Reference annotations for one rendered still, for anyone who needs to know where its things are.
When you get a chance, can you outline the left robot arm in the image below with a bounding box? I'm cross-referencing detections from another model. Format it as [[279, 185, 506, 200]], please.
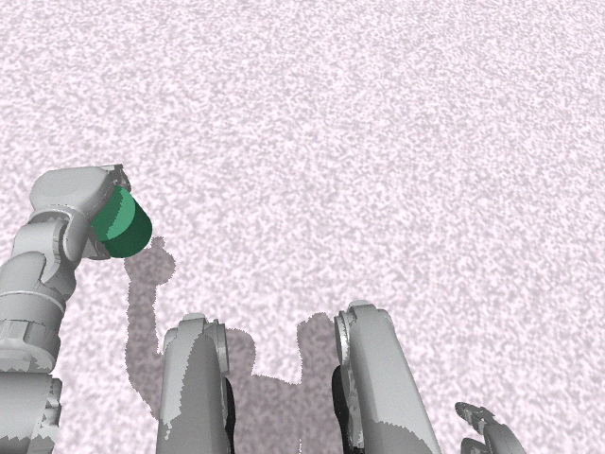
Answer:
[[0, 205, 91, 454]]

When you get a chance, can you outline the left robot hand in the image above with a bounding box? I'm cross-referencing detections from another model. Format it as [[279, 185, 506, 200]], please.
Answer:
[[30, 164, 131, 260]]

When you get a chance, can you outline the right robot hand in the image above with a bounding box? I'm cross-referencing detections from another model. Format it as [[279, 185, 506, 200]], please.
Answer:
[[455, 402, 527, 454]]

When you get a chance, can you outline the tin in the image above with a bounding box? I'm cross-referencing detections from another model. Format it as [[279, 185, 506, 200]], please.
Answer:
[[90, 185, 152, 258]]

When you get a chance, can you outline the right robot foot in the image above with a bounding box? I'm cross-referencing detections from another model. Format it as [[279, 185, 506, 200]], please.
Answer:
[[332, 365, 365, 454]]

